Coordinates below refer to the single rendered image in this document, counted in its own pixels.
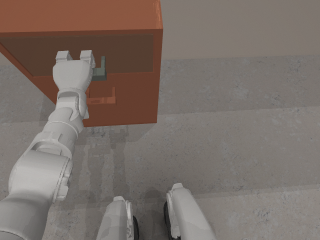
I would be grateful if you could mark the robot right foot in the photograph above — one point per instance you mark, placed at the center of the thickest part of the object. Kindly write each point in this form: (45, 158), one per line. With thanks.
(167, 222)

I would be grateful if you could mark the robot left shin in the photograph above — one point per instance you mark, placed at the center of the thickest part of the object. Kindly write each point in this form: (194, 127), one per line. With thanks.
(129, 231)

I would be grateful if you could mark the robot left hand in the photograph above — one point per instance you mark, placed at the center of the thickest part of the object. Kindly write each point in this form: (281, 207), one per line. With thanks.
(69, 73)

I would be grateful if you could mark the cabinet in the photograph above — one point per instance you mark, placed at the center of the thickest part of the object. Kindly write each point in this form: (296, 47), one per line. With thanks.
(137, 93)

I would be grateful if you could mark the handle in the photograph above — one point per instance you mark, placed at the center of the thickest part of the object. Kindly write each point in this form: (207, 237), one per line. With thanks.
(101, 102)
(100, 74)

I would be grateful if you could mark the left robot upper arm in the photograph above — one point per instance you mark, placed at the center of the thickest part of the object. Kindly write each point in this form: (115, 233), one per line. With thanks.
(41, 179)

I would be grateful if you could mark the drawer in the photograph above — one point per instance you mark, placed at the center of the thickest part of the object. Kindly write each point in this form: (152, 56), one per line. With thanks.
(124, 53)

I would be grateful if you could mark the left robot forearm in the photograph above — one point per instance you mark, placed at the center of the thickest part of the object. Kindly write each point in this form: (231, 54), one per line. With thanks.
(61, 132)

